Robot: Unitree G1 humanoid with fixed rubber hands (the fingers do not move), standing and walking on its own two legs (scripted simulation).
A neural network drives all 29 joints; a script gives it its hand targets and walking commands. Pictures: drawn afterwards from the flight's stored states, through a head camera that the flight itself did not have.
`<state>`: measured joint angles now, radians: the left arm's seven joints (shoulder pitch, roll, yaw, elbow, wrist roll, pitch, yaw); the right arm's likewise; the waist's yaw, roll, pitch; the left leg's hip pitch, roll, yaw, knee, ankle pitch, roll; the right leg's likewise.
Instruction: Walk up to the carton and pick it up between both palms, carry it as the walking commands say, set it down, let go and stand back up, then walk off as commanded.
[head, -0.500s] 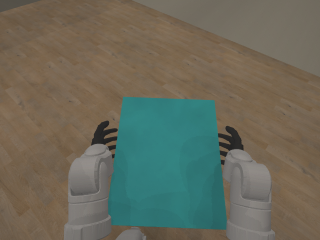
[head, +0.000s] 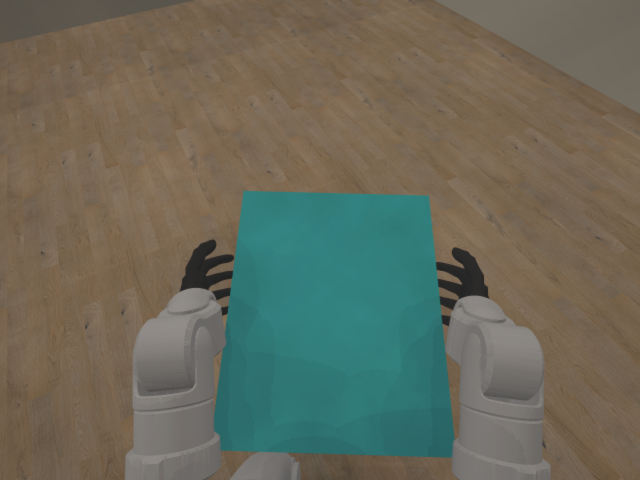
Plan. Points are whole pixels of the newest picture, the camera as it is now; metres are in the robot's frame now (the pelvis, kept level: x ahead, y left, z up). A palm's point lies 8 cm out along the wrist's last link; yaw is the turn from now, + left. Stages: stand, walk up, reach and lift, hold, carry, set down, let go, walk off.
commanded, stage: carry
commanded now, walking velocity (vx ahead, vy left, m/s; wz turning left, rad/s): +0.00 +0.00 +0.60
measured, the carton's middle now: (331, 327) +0.31 +0.00 -0.02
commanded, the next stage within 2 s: none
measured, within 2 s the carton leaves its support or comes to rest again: neither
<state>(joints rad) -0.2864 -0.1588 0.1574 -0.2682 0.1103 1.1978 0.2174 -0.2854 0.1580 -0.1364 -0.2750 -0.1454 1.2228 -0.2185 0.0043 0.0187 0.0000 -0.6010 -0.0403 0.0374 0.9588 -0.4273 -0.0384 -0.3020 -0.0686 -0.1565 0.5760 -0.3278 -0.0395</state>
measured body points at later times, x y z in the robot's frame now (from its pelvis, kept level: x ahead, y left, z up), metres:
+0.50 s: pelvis -0.06 +0.04 -0.01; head -0.03 +0.06 +0.44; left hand +0.16 +0.30 +0.05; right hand +0.27 +0.01 +0.06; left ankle -0.04 +0.13 -0.73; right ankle -0.02 -0.09 -0.68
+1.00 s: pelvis -0.11 +0.02 +0.00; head -0.09 +0.02 +0.45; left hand +0.05 +0.32 +0.08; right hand +0.23 +0.06 +0.07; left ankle -0.17 +0.12 -0.71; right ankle -0.05 -0.08 -0.73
